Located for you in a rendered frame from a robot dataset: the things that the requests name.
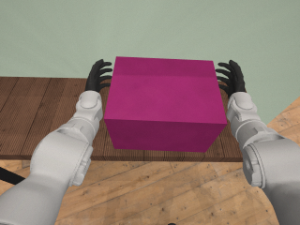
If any carton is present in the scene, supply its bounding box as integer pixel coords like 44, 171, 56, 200
103, 56, 228, 153

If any robot right forearm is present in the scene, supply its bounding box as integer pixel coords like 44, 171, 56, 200
226, 92, 300, 153

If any right robot upper arm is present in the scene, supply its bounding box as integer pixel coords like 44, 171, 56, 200
242, 138, 300, 225

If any left robot hand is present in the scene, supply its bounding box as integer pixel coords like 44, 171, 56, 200
84, 59, 113, 93

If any right robot hand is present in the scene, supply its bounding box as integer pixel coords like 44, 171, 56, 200
215, 60, 246, 99

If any table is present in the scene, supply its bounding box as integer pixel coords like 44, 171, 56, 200
0, 76, 247, 185

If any left robot upper arm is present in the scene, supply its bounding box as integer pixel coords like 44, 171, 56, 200
0, 131, 94, 225

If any robot left forearm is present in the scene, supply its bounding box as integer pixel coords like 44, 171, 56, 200
30, 90, 103, 172

